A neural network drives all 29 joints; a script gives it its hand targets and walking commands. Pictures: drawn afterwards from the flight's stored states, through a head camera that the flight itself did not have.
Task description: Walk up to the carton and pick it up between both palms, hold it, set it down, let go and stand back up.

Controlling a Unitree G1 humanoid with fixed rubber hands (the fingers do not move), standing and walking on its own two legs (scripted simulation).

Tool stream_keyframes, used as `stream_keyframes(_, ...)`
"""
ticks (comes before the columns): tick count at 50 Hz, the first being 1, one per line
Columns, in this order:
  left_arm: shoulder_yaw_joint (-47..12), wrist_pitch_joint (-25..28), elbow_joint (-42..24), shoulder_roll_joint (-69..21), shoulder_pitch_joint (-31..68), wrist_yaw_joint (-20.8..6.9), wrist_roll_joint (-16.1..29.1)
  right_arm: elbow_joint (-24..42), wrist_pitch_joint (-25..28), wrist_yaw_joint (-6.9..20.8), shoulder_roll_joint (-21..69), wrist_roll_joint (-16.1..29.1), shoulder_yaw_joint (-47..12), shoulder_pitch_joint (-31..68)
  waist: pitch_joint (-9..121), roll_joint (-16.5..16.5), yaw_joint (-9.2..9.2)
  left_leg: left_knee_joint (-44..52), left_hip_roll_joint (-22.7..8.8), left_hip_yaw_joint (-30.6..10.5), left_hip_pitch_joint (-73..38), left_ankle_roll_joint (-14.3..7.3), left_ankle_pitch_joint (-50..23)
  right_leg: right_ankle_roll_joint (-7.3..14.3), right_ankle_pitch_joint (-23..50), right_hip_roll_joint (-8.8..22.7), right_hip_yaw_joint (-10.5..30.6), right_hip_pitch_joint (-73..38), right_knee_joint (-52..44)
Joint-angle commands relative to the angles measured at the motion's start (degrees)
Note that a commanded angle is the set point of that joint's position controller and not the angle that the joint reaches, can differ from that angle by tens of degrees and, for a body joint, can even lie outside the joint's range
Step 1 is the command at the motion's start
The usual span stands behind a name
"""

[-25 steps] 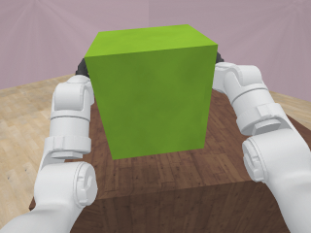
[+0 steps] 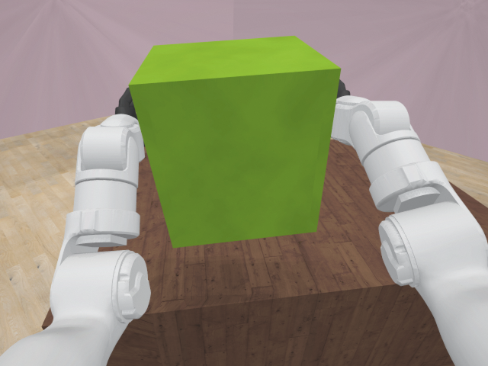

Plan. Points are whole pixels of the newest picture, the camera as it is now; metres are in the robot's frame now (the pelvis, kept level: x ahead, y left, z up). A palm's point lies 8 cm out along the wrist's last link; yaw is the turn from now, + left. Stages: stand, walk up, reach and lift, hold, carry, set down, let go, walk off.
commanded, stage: hold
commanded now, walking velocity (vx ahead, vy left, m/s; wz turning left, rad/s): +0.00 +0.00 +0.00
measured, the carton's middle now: (235, 139) +0.37 +0.00 +0.29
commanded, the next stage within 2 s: none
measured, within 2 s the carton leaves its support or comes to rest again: neither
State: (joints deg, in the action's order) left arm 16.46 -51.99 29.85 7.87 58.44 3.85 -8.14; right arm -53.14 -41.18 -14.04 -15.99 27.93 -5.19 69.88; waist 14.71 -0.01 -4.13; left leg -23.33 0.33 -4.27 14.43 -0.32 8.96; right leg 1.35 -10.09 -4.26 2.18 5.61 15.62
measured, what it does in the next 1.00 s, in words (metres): stands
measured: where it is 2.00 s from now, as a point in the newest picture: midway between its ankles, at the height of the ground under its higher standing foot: outside the picture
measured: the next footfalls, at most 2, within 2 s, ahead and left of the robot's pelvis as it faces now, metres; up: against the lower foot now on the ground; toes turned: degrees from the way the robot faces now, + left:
none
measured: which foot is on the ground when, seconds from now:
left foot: down 0.00-1.00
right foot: down 0.00-1.00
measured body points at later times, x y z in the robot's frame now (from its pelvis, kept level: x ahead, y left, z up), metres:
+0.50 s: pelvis +0.00 +0.00 +0.00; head -0.10 +0.02 +0.44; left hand +0.38 +0.16 +0.31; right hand +0.38 -0.16 +0.33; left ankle +0.04 +0.11 -0.75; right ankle -0.02 -0.11 -0.75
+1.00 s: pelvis +0.00 +0.00 +0.00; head -0.10 +0.03 +0.44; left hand +0.38 +0.17 +0.31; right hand +0.38 -0.15 +0.33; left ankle +0.04 +0.11 -0.75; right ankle -0.02 -0.11 -0.75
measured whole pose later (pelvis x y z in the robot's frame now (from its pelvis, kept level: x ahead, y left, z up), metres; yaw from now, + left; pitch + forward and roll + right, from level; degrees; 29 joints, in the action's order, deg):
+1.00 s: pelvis +0.00 +0.00 +0.00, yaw +0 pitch +0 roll -2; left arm 15.9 -52.2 28.7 8.0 57.4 3.8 -8.3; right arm -52.8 -40.8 -14.0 -15.7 28.2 -5.2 69.1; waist 14.7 -0.2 -4.1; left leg -23.7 0.4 -4.4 14.4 -0.4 9.2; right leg 1.3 -10.1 -4.3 2.3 5.4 15.6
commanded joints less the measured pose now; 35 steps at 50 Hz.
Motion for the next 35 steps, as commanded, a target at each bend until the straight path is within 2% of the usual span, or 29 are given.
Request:
stream_keyframes(1, -15.95, 5.06, -15.01, -31.18, 52.65, -9.63, 11.14, 22.60, 1.68, 7.58, 39.38, 11.62, -5.38, 45.66, 21.26, 2.56, 0.50, 0.53, 0.75, -0.36, -15.80, 2.42, -15.58, -4.64, 17.43, 0.30, 0.94, -1.18, -1.24)
stream_keyframes(3, -16.31, 4.65, -15.11, -31.17, 51.78, -9.51, 10.61, 22.40, 1.51, 7.40, 38.57, 11.27, -4.90, 44.45, 19.58, 2.94, -0.01, 0.65, 0.60, -0.38, -16.42, 2.73, -15.66, -4.63, 17.86, 0.33, 0.94, -0.46, -1.32)
stream_keyframes(5, -17.51, 4.33, -15.39, -32.27, 52.26, -9.65, 11.29, 23.00, 1.51, 7.61, 38.01, 11.09, -4.63, 45.24, 19.81, 3.64, -0.47, 0.95, 0.23, -0.37, -16.08, 2.99, -14.25, -4.02, 14.75, -0.04, 0.53, -0.03, -1.75)
stream_keyframes(6, -18.17, 4.30, -14.69, -33.08, 52.28, -9.67, 11.73, 22.24, 1.41, 7.67, 37.19, 10.33, -3.25, 43.97, 18.11, 4.47, -1.66, 1.43, 0.27, -0.36, -14.98, 3.22, -12.41, -3.76, 12.96, 0.19, 0.70, 1.02, -2.17)
stream_keyframes(7, -17.02, 4.26, -13.52, -32.28, 51.63, -9.75, 11.03, 21.55, 1.32, 7.80, 37.55, 9.86, -3.40, 44.35, 16.74, 3.72, -0.60, 1.88, 0.22, -0.23, -13.93, 2.71, -10.92, -3.73, 11.45, 0.28, 0.68, 1.13, -2.40)
stream_keyframes(10, -18.02, 4.48, -13.18, -32.79, 52.69, -9.88, 11.19, 19.86, 1.36, 8.18, 37.60, 8.82, -2.31, 44.56, 15.88, 4.47, -1.38, 2.21, -0.08, -0.34, -13.11, 3.10, -9.79, -3.45, 10.76, 0.41, 0.73, 1.99, -2.33)
stream_keyframes(11, -18.49, 4.81, -14.97, -33.33, 53.78, -9.72, 12.03, 22.31, 1.74, 8.31, 38.94, 9.70, -3.51, 46.28, 19.07, 4.24, -0.63, 1.82, 0.07, -0.43, -13.14, 2.88, -10.91, -3.53, 11.65, 0.27, 0.63, 0.64, -1.91)
stream_keyframes(14, -17.38, 4.97, -13.93, -32.94, 53.26, -9.27, 11.56, 20.72, 1.57, 8.43, 39.00, 10.05, -3.82, 45.89, 19.10, 3.57, -0.24, 1.84, 0.05, -0.48, -13.74, 2.54, -11.37, -3.62, 12.28, 0.29, 0.72, 0.46, -1.64)
stream_keyframes(15, -16.59, 4.86, -12.45, -32.86, 53.48, -9.29, 11.04, 20.14, 1.60, 8.51, 38.71, 9.49, -3.20, 46.31, 17.44, 3.42, 0.03, 2.28, 0.01, -0.35, -13.17, 2.39, -9.94, -3.62, 10.44, 0.38, 0.65, 1.40, -2.17)
stream_keyframes(16, -17.27, 5.00, -12.24, -33.49, 52.80, -9.28, 11.16, 19.15, 1.77, 8.61, 38.55, 9.36, -2.79, 45.42, 17.32, 3.64, -0.55, 2.33, -0.15, -0.57, -13.27, 2.51, -10.18, -3.38, 10.65, 0.21, 0.65, 1.66, -2.00)
stream_keyframes(19, -17.33, 5.67, -13.21, -33.25, 55.47, -9.09, 12.11, 20.16, 2.08, 8.94, 39.74, 9.46, -3.11, 47.37, 18.59, 3.26, 0.16, 2.49, -0.09, -0.34, -12.24, 2.32, -8.66, -3.37, 9.07, 0.24, 0.65, 1.68, -1.85)
stream_keyframes(20, -18.60, 5.91, -14.55, -34.08, 55.67, -8.84, 12.74, 19.75, 2.10, 8.95, 39.58, 9.41, -2.69, 46.02, 19.63, 3.70, -1.04, 2.40, -0.19, -0.53, -12.83, 2.68, -9.51, -3.30, 10.41, 0.06, 0.57, 1.51, -1.56)
stream_keyframes(21, -17.09, 5.84, -12.96, -32.94, 55.38, -8.77, 12.21, 19.33, 1.95, 8.89, 39.84, 9.31, -2.84, 46.86, 18.29, 2.79, 0.07, 2.30, 0.07, -0.33, -12.74, 2.22, -9.16, -3.54, 9.90, 0.41, 0.70, 2.10, -1.91)
stream_keyframes(22, -17.75, 5.94, -13.87, -33.47, 56.24, -8.69, 12.96, 19.88, 1.99, 8.93, 39.80, 9.58, -2.92, 47.24, 19.86, 2.51, -0.32, 2.24, -0.07, -0.57, -13.20, 2.14, -9.01, -3.50, 9.72, 0.20, 0.67, 1.62, -1.69)
stream_keyframes(23, -16.84, 5.80, -13.30, -32.87, 55.36, -8.63, 12.27, 18.94, 1.82, 8.92, 40.04, 9.86, -3.29, 46.33, 18.93, 2.70, 0.23, 2.17, 0.03, -0.37, -13.09, 2.04, -9.55, -3.61, 10.30, 0.22, 0.73, 1.72, -1.75)
stream_keyframes(24, -16.21, 5.77, -13.04, -32.38, 54.48, -8.66, 11.98, 20.29, 2.01, 8.81, 40.94, 10.17, -4.24, 47.14, 20.31, 1.25, 1.17, 1.82, 0.27, -0.38, -13.33, 1.47, -10.48, -3.94, 11.18, 0.23, 0.70, 0.84, -1.73)
stream_keyframes(25, -15.12, 5.46, -11.31, -31.60, 53.37, -8.70, 11.46, 20.69, 1.97, 8.64, 40.25, 10.20, -4.01, 47.55, 19.32, 0.62, 1.35, 1.93, 0.33, -0.17, -13.08, 1.25, -10.20, -4.03, 11.19, 0.27, 0.94, 0.95, -1.96)
stream_keyframes(27, -15.54, 5.54, -11.17, -31.44, 53.91, -8.85, 11.75, 20.13, 1.89, 8.43, 39.91, 9.76, -3.40, 47.47, 19.18, 0.54, 0.90, 2.15, 0.22, -0.11, -13.17, 1.30, -9.64, -4.08, 10.69, 0.26, 1.03, 0.95, -2.14)
stream_keyframes(28, -15.84, 5.34, -10.23, -31.88, 53.72, -9.05, 11.76, 18.98, 1.73, 8.43, 38.77, 9.28, -2.34, 46.53, 17.59, 1.63, -0.11, 2.50, 0.05, -0.17, -13.10, 1.67, -8.53, -3.85, 9.84, 0.50, 1.13, 2.12, -2.36)
stream_keyframes(29, -16.08, 5.18, -10.54, -32.47, 53.52, -9.18, 11.88, 20.06, 2.04, 8.48, 38.64, 9.43, -2.39, 47.64, 18.39, 2.24, 0.31, 2.30, -0.09, -0.34, -13.30, 1.73, -8.84, -3.71, 9.47, 0.34, 0.94, 2.26, -2.34)
stream_keyframes(30, -16.58, 5.09, -10.47, -32.81, 53.90, -9.24, 12.25, 20.43, 2.09, 8.45, 38.23, 9.55, -2.25, 47.82, 18.79, 3.01, -0.20, 2.08, -0.07, -0.21, -13.32, 2.04, -8.99, -3.51, 9.68, 0.33, 0.96, 2.25, -2.37)
stream_keyframes(31, -15.97, 5.09, -10.04, -32.34, 53.77, -9.31, 11.73, 19.61, 1.89, 8.45, 38.38, 9.47, -2.28, 47.78, 18.22, 3.18, 0.32, 2.06, 0.03, -0.05, -13.46, 1.99, -8.71, -3.63, 9.40, 0.59, 1.14, 2.50, -2.51)
stream_keyframes(32, -15.68, 5.33, -10.02, -31.87, 54.65, -9.39, 11.73, 17.69, 1.52, 8.59, 38.32, 9.26, -1.86, 46.98, 17.54, 2.48, -0.10, 2.48, -0.14, -0.17, -12.89, 1.90, -7.85, -3.59, 8.65, 0.45, 0.99, 2.52, -2.52)
stream_keyframes(35, -15.87, 5.16, -10.35, -32.58, 53.85, -9.55, 11.57, 18.33, 1.86, 8.57, 37.97, 9.11, -1.85, 47.04, 18.22, 3.25, -0.22, 2.44, -0.12, -0.32, -12.89, 2.17, -8.14, -3.42, 8.83, 0.30, 0.87, 1.64, -2.26)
